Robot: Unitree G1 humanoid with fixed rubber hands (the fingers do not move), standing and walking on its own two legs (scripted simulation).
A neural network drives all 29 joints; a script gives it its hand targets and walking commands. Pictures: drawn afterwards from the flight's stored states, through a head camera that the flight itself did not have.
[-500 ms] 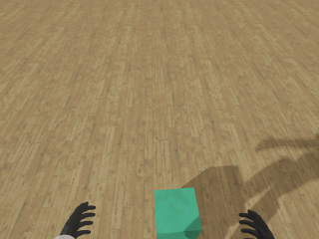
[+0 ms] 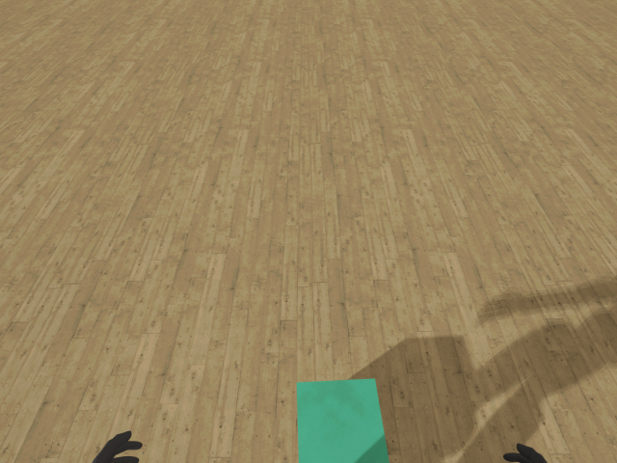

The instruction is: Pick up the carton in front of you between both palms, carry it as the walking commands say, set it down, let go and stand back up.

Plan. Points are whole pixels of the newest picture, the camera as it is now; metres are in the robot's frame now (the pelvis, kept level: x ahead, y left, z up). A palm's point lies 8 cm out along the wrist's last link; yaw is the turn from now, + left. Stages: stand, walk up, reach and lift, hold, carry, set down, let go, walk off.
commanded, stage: stand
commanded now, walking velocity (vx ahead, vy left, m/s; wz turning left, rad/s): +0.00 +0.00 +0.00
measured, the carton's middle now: (337, 435) +0.36 -0.06 -0.65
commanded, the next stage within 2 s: none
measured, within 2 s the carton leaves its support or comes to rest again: neither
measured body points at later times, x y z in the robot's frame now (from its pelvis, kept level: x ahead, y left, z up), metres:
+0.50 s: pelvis -0.02 +0.00 +0.01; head -0.02 -0.01 +0.46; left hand +0.10 +0.30 -0.10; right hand +0.10 -0.31 -0.10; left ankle -0.06 +0.11 -0.74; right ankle -0.01 -0.11 -0.74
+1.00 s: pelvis -0.03 -0.01 +0.01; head -0.03 -0.01 +0.46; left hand +0.08 +0.31 -0.10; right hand +0.07 -0.32 -0.11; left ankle -0.06 +0.11 -0.74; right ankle -0.01 -0.11 -0.74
